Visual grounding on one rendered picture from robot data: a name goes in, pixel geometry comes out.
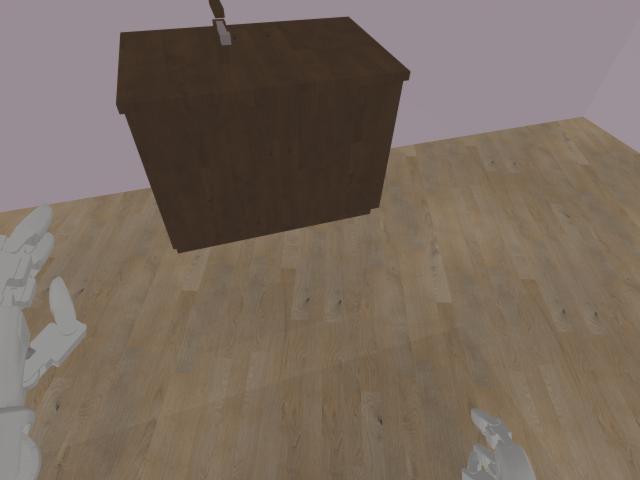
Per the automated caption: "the tap lever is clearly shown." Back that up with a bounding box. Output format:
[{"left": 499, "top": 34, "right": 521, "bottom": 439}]
[{"left": 216, "top": 21, "right": 232, "bottom": 45}]

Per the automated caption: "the robot right hand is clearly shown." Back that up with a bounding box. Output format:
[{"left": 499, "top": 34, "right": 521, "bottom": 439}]
[{"left": 462, "top": 408, "right": 536, "bottom": 480}]

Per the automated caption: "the robot left hand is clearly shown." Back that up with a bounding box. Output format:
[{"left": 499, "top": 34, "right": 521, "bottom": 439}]
[{"left": 0, "top": 204, "right": 87, "bottom": 408}]

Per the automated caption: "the counter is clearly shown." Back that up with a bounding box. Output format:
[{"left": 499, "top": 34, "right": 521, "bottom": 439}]
[{"left": 116, "top": 0, "right": 411, "bottom": 253}]

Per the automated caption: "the left robot forearm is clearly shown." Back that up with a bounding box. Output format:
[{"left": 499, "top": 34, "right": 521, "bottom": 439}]
[{"left": 0, "top": 406, "right": 41, "bottom": 480}]

